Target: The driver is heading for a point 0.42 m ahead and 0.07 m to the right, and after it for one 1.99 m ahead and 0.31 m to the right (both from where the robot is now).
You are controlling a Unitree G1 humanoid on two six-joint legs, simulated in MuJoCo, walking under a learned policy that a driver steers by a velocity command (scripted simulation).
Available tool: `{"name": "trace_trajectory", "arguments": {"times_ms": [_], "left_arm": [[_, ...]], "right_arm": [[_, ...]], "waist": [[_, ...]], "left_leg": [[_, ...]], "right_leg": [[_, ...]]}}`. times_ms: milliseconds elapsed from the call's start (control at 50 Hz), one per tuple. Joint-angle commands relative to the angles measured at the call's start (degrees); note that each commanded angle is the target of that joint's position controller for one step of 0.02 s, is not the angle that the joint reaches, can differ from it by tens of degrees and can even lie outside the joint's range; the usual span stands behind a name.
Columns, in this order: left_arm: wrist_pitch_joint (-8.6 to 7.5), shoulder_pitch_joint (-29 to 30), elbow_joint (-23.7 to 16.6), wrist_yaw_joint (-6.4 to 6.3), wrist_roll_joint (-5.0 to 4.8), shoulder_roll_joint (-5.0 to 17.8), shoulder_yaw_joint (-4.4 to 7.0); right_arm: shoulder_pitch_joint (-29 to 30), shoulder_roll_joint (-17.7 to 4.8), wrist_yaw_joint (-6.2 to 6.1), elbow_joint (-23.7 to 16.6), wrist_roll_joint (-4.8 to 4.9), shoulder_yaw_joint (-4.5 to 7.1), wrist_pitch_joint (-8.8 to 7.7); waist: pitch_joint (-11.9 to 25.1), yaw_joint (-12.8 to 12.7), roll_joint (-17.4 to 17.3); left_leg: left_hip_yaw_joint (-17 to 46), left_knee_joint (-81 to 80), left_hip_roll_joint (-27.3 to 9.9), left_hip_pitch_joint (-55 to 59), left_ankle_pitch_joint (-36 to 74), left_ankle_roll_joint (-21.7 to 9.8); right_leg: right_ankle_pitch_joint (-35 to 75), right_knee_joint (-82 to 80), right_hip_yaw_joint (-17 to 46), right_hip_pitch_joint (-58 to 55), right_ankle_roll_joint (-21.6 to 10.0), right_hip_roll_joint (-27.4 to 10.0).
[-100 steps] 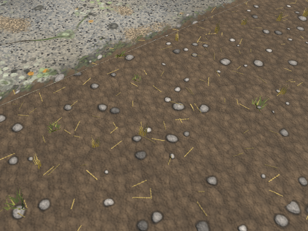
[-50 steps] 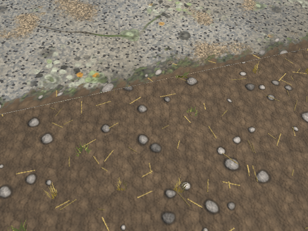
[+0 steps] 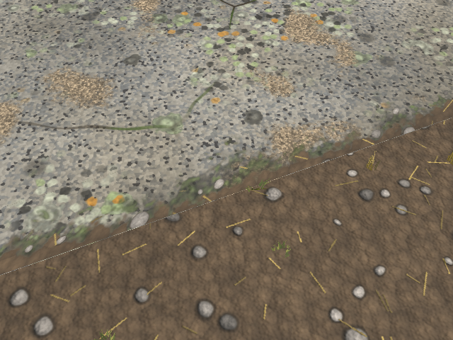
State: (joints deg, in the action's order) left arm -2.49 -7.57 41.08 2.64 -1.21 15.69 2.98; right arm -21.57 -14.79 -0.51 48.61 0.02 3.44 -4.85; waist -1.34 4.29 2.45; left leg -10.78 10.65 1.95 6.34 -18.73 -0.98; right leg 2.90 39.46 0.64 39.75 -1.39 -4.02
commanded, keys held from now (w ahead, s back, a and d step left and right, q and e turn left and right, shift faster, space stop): w+e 0.30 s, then e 0.12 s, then no key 0.58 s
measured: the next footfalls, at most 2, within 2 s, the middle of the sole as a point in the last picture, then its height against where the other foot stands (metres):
right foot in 0.12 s outside the picture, level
left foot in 0.56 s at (212, 319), level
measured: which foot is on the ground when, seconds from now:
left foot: down 0.00-0.10, up 0.12-0.54, down 0.56-1.00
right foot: up 0.00-0.10, down 0.12-0.58, up 0.60-0.84, down 0.86-1.00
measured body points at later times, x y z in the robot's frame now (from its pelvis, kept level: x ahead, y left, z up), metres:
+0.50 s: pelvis +0.28 -0.04 +0.01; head +0.32 -0.06 +0.45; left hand +0.43 +0.23 -0.10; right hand +0.44 -0.33 -0.08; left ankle +0.50 +0.06 -0.70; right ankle +0.21 -0.11 -0.73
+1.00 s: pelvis +0.41 -0.05 +0.00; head +0.41 -0.06 +0.45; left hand +0.60 +0.15 -0.12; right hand +0.45 -0.33 -0.12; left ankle +0.50 +0.04 -0.73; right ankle +0.35 -0.17 -0.73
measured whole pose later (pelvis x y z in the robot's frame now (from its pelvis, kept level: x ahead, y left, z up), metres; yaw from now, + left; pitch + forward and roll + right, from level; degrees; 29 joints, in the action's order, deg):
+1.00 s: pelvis +0.41 -0.05 +0.00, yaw -21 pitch -1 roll +1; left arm 1.2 -14.0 43.5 -1.4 1.2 13.7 2.0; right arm -9.2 -13.3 0.7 45.3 -1.0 0.7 -1.1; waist -1.7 0.7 -0.6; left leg 0.1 30.0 1.3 -18.0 -11.1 -0.5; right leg -18.6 32.7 3.8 13.3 1.4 -0.6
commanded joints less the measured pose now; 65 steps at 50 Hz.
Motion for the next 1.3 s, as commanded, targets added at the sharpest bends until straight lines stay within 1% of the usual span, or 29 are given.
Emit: {"name": "trace_trajectory", "arguments": {"times_ms": [20,60,100,120,140,160,180,220,260,340,400,460,540,560,580,600,620,640,680,740,800,840,880,900,920,1060,1140,1240,1300], "left_arm": [[-0.92,7.4,-7.4,1.4,-0.13,2.4,0.18],[-0.56,5.0,-8.0,1.72,-0.1,4.5,1.23],[-0.06,-8.1,-5.5,1.06,-0.29,9.2,3.81],[0.7,-16.9,-3.7,-0.22,-0.28,13.0,5.51],[0.46,-15.4,-4.1,-0.81,-0.54,18.4,6.02],[-0.17,-17.6,-5.3,-0.91,-0.19,14.3,4.9],[-0.75,-15.4,-4.8,-0.93,0.38,11.6,4.11],[-1.27,-7.7,-5.9,-0.97,0.42,9.2,3.3],[-1.43,-4.2,-7.4,-1.24,1.35,7.7,2.74],[-1.47,-5.2,-6.1,-2.5,0.95,10.0,3.31],[0.14,-7.7,-4.7,-3.61,0.27,10.8,3.75],[1.38,-10.3,-3.3,-4.16,-0.05,10.2,3.58],[1.85,-8.5,-3.4,-4.73,0.58,7.7,2.84],[1.64,-8.3,-3.9,-4.64,0.82,6.1,2.3],[1.2,-13.0,-4.5,-4.4,1.73,3.2,1.27],[1.14,-21.1,-2.8,-4.15,0.78,3.6,0.77],[1.79,-21.6,-1.6,-4.02,0.48,8.4,1.64],[3.03,-15.1,-2.1,-4.35,0.11,10.3,2.33],[5.29,-10.4,-2.9,-5.0,0.68,8.9,2.29],[5.44,-11.2,-1.9,-4.94,1.18,4.1,0.93],[4.65,-11.1,-0.8,-4.55,1.39,3.8,0.76],[4.55,-10.9,-0.1,-4.2,1.92,3.6,0.73],[4.48,-7.6,-2.3,-4.42,2.96,7.4,1.13],[4.4,-6.8,-0.9,-4.3,2.46,8.4,1.6],[3.93,-5.8,-1.3,-4.12,2.46,5.7,1.0],[1.82,-7.2,-0.2,-4.3,1.93,4.5,0.46],[2.42,-8.1,-0.5,-5.34,1.73,6.9,1.62],[3.62,-9.2,-1.5,-6.9,1.65,8.4,3.0],[3.47,-5.6,-3.0,-7.46,1.23,8.3,3.26]], "right_arm": [[1.2,-10.3,-0.58,-2.5,0.69,2.41,0.26],[1.5,-12.3,-1.13,-2.8,0.77,2.95,1.33],[2.7,-13.4,-1.65,-3.3,0.82,3.08,2.3],[2.2,-12.5,-1.88,-4.2,0.31,2.47,1.91],[-4.4,-2.9,-0.56,-7.1,-1.56,-0.5,0.39],[1.0,-7.6,0.48,-7.7,0.38,0.0,-2.13],[7.2,-10.1,0.98,-10.0,2.52,0.72,-3.27],[9.0,-9.3,0.34,-10.1,0.64,0.55,-3.96],[6.7,-9.7,0.28,-9.8,-0.41,1.11,-2.56],[10.7,-7.1,-0.27,-11.5,-1.53,0.34,-0.72],[16.8,-5.0,0.06,-12.8,-1.59,-0.53,-0.96],[19.8,-5.9,0.89,-13.5,-0.38,-0.26,-0.88],[16.0,-8.5,1.4,-12.5,-1.23,1.09,-1.71],[13.6,-9.4,1.14,-12.3,-2.09,1.32,-2.23],[11.1,-12.7,0.8,-12.9,-3.49,1.64,-2.41],[8.0,-11.7,0.96,-11.4,-3.2,1.71,-1.17],[8.3,-8.7,1.29,-11.5,-0.96,1.03,-0.28],[10.8,-6.7,1.27,-12.2,-0.48,0.31,0.43],[16.8,-4.3,1.42,-12.3,-1.1,-1.11,1.63],[19.2,-6.1,1.29,-11.3,-1.72,-0.45,2.69],[17.2,-6.7,0.94,-10.0,-0.75,-0.31,3.07],[17.2,-5.8,0.87,-9.4,-0.21,-0.82,3.28],[14.7,-4.4,1.38,-8.4,-1.12,-1.49,2.81],[14.5,-4.3,1.48,-8.5,-1.26,-1.28,2.77],[16.0,-4.9,1.37,-8.2,-1.46,-1.26,2.76],[14.1,-4.0,0.84,-5.4,-0.67,-1.19,2.93],[16.3,-6.8,0.77,-5.9,0.55,-0.2,3.63],[15.9,-6.5,0.95,-7.3,0.75,0.67,4.89],[14.5,-5.9,1.64,-7.9,0.48,1.08,5.57]], "waist": [[-5.0,-1.1,-5.2],[-1.0,-3.5,-7.5],[6.8,-11.1,-7.7],[11.9,-15.1,-3.4],[17.0,-7.1,12.0],[24.7,-11.5,6.2],[15.7,-12.0,3.5],[5.9,-6.6,-3.9],[4.2,-3.2,-1.9],[0.5,-3.1,-1.3],[2.3,-5.8,0.6],[4.5,-7.5,2.6],[6.0,-4.5,4.1],[8.2,-3.3,2.5],[15.0,-4.8,-6.9],[22.1,-5.6,-18.7],[21.9,-5.3,-13.1],[15.6,-3.8,-8.6],[7.7,-5.2,-6.6],[4.8,-6.3,-11.6],[8.0,-5.7,-10.8],[7.4,-6.6,-9.5],[4.7,-4.5,-3.6],[2.5,-2.9,2.6],[1.2,-4.0,2.0],[2.7,-4.1,-0.7],[2.3,-5.4,-1.5],[3.1,-5.6,3.1],[3.6,-4.4,6.0]], "left_leg": [[1.6,0.1,-17.4,-2.0,37.7,-6.2],[0.1,8.4,-17.7,1.3,58.4,-5.0],[-1.2,27.5,-16.0,-3.4,65.4,-3.3],[-0.9,43.8,-13.6,-16.7,49.8,-1.2],[3.5,66.0,-1.2,-42.8,-10.8,2.4],[17.0,72.7,0.5,-48.6,-15.0,1.7],[17.7,71.0,-2.7,-52.9,-9.3,0.5],[16.7,60.3,-6.9,-48.0,-1.8,0.2],[16.9,56.2,-8.4,-41.8,0.5,1.3],[13.6,44.3,-7.2,-39.9,7.2,5.3],[11.9,29.7,-2.5,-33.0,20.4,5.7],[13.1,22.4,-0.4,-30.8,25.2,5.2],[14.6,15.1,-1.5,-27.4,23.6,1.2],[15.2,12.5,-4.1,-20.7,33.4,-0.7],[25.0,17.3,-15.4,-5.3,56.2,-6.5],[40.9,16.9,-26.0,6.0,59.8,-17.3],[45.7,14.2,-26.2,2.8,40.2,-17.4],[41.0,12.5,-22.6,-2.5,28.4,-14.8],[33.7,8.4,-17.8,-15.2,14.5,-11.3],[23.7,5.6,-11.1,-24.6,14.3,-9.3],[23.2,7.6,-12.0,-21.8,14.5,-10.5],[22.3,8.0,-10.9,-24.6,5.7,-8.3],[19.3,9.8,-7.1,-28.7,-6.0,-2.6],[14.7,11.2,-3.5,-25.4,-4.3,-0.4],[14.2,13.4,-3.2,-22.6,-1.1,0.5],[14.0,17.2,-3.6,-19.3,14.2,-0.9],[15.2,20.3,-2.8,-24.1,18.9,-1.9],[13.9,28.5,-0.9,-31.1,15.1,-0.8],[12.0,32.2,-1.2,-31.4,3.3,-1.0]], "right_leg": [[-2.3,-4.1,-2.9,-0.7,-2.5,1.2],[-8.4,-3.6,-6.3,-6.7,-4.9,4.9],[-9.5,-5.9,-7.1,-25.7,-8.3,8.9],[-10.0,-7.6,1.8,-43.5,-11.0,4.7],[-19.5,-11.7,34.8,-62.7,-21.9,-11.2],[-26.8,-20.6,49.1,-65.5,-24.4,-14.9],[-23.7,-22.6,40.4,-59.6,-20.5,-13.0],[-11.3,-23.5,28.1,-41.9,-16.9,-8.1],[-3.7,-26.1,23.5,-32.8,-16.8,-5.6],[11.6,-26.3,15.1,-22.6,-15.9,-2.4],[15.1,-21.8,10.2,-19.8,-11.0,2.5],[8.0,-18.7,13.9,-24.1,-9.0,1.1],[8.2,-8.1,19.1,-32.0,-6.7,-0.9],[6.9,-2.3,17.6,-31.1,-4.7,2.2],[-13.0,10.9,14.8,-22.4,-1.7,6.9],[-44.1,24.1,11.0,-12.0,1.9,12.3],[-43.0,29.4,12.4,-9.4,3.4,8.5],[-39.1,32.1,10.9,-7.5,4.8,7.0],[-34.8,26.4,8.7,-9.6,6.0,3.9],[-31.5,9.7,2.8,-20.7,6.1,3.6],[-21.9,-2.3,2.0,-26.7,4.9,3.4],[-13.6,-11.4,1.1,-32.4,3.0,3.9],[-11.4,-13.9,7.8,-33.1,-0.3,-2.2],[-22.8,-14.0,7.7,-25.6,-2.0,-1.0],[-26.6,-15.4,7.3,-22.4,-1.8,-0.1],[-11.6,-12.5,5.9,-24.8,0.4,1.0],[-8.3,-10.3,4.1,-28.1,-0.2,1.1],[1.3,-11.5,9.0,-30.8,-5.6,-7.1],[4.2,-11.3,10.8,-29.4,-7.9,-12.1]]}}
